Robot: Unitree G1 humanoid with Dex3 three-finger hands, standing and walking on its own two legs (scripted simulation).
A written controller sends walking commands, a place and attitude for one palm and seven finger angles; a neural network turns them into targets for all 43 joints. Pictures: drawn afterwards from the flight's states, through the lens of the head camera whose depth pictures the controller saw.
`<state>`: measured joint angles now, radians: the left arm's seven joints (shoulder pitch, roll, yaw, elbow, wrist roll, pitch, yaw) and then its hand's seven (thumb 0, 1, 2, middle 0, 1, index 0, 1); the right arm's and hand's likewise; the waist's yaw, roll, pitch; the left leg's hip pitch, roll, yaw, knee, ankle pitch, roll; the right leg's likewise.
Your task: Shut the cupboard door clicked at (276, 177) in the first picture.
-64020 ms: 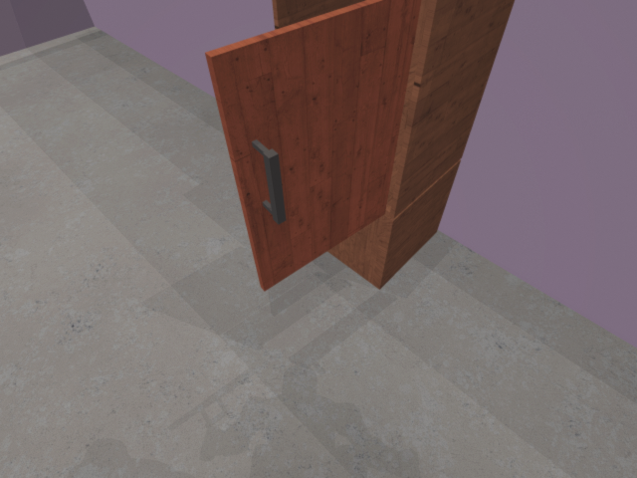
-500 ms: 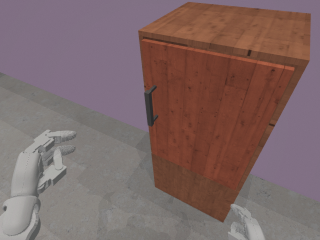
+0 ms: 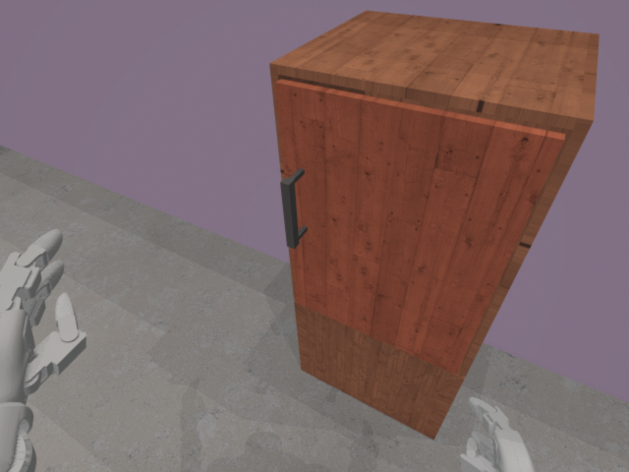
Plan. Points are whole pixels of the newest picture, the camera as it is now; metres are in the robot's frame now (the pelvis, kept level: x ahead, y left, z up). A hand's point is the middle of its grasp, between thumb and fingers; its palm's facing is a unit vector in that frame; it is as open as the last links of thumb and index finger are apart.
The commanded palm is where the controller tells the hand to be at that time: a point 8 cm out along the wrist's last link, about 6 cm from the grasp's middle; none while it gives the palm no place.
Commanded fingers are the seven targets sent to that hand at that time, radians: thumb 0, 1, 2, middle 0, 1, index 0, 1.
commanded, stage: step back with the hand held close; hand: left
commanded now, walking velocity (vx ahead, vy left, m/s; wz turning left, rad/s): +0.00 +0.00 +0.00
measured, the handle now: (295, 209) +0.59 +0.11 +0.01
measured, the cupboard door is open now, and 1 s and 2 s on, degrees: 0 0 0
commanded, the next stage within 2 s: stop stepping back and stand still in 1.66 s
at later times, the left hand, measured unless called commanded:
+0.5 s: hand (80, 334) +0.20 +0.26 +0.15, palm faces +0.37 -0.80 -0.48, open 7.4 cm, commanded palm +0.14 +0.30 +0.17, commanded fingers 0.00 0.90 0.90 -0.20 -0.30 -0.20 -0.30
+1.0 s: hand out of the picture +0.12 +0.30 +0.16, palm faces +0.46 -0.75 -0.48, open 7.4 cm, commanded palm +0.06 +0.33 +0.17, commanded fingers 0.00 0.90 0.90 -0.20 -0.30 -0.20 -0.30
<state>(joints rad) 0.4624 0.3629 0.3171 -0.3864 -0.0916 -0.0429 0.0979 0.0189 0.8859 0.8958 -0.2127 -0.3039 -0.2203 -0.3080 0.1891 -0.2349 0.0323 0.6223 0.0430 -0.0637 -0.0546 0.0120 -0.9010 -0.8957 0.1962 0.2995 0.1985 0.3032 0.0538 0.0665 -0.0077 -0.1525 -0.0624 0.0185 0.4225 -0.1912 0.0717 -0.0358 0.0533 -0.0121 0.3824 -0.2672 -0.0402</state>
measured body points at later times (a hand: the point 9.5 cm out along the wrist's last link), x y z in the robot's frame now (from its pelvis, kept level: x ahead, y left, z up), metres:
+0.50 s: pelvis -0.01 +0.01 -0.01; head -0.02 -0.01 +0.44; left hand +0.17 +0.30 +0.18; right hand +0.16 -0.25 -0.09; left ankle +0.03 +0.07 -0.74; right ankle -0.03 -0.09 -0.74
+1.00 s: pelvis -0.07 +0.03 -0.02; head -0.07 +0.04 +0.43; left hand +0.09 +0.33 +0.18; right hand +0.09 -0.22 -0.10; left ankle +0.03 +0.07 -0.74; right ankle -0.03 -0.09 -0.74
